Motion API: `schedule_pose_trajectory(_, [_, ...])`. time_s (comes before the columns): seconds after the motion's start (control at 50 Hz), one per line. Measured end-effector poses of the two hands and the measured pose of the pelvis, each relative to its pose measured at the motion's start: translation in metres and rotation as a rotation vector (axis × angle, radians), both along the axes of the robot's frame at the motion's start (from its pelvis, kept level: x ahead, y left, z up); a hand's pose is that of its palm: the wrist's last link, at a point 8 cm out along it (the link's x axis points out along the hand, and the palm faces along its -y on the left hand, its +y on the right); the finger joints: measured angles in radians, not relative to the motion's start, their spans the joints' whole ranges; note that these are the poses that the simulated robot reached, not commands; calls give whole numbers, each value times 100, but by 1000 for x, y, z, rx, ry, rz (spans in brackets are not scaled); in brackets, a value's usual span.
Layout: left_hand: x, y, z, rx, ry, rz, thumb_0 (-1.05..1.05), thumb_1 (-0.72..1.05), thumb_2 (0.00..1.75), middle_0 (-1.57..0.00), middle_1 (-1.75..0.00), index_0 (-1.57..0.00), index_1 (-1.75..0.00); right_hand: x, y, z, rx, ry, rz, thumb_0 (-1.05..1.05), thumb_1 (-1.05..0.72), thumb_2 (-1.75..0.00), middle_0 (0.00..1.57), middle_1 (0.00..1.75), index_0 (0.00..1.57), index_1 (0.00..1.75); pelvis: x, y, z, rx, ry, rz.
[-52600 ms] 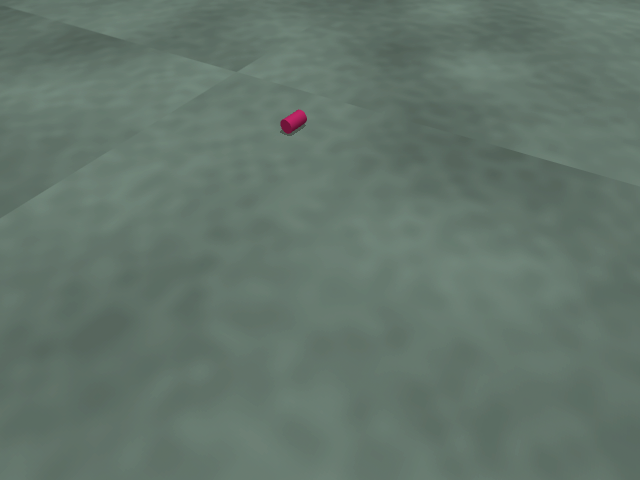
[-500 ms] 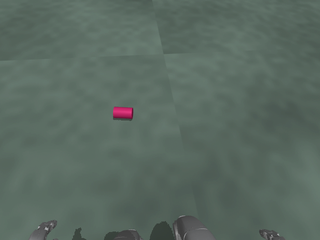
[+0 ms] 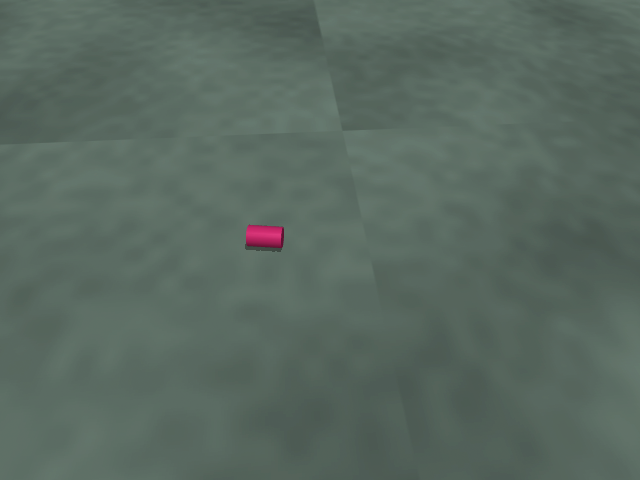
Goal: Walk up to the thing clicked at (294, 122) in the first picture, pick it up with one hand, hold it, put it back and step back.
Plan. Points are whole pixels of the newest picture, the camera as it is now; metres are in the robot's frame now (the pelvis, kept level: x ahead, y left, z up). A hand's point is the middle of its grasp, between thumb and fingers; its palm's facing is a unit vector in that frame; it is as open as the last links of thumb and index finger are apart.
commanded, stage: step back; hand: left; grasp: from above
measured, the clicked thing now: (265, 236) +1.07 +0.25 -0.72
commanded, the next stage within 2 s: stand in 0.58 s
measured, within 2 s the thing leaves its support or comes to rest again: neither
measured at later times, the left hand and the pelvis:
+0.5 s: hand (166, 469) +0.15 +0.23 -0.14, palm faces +0.02 -0.93 -0.35, open 7.4 cm; pelvis +0.04 -0.02 +0.00, yaw +1 degrees
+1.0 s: hand (161, 479) +0.14 +0.23 -0.13, palm faces +0.03 -0.94 -0.34, open 7.4 cm; pelvis +0.06 -0.02 +0.02, yaw +2 degrees
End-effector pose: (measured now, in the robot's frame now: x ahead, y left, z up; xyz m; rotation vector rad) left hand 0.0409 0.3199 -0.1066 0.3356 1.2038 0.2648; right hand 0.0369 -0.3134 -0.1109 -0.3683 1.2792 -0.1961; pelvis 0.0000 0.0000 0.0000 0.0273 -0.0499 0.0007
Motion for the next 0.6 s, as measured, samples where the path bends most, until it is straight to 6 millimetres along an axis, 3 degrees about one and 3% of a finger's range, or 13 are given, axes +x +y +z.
schedule_pose_trajectory(0.08, [14, 5, -2, -18, 25, -17, 1, 91, 90, -21, -30, -20, -30, 3, 9, 13, -8, -49, -14, 1, -91, -89, 21, 30, 21, 30, 7, 4, 6, -25, 7, 4])
schedule_pose_trajectory(0.18, [47, 0, 2, -33, -27, -52, 1, 91, 90, -21, -30, -20, -30, 10, 3, 23, -31, -68, -21, 0, -90, -89, 21, 30, 21, 30, 16, 0, 10, -26, 7, 1])
schedule_pose_trajectory(0.3, [82, -21, 0, -20, -78, -75, 1, 91, 90, -21, -30, -20, -30, 31, -17, 7, -29, -71, -28, 0, -90, -89, 21, 30, 21, 30, 27, -16, -1, -17, 2, -3])
schedule_pose_trajectory(0.44, [96, -48, 5, -27, -107, -59, 1, 91, 90, -21, -30, -20, -30, 66, -16, -11, 19, -74, -6, 0, -91, -89, 21, 30, 21, 30, 39, -25, -2, -20, 6, 14])
schedule_pose_trajectory(0.6, [106, -40, 1, -51, -100, -22, 1, 90, 90, -21, -30, -20, -30, 76, -2, -9, 22, -45, 22, 0, -91, -89, 21, 30, 21, 30, 47, -17, 0, -3, 15, 20])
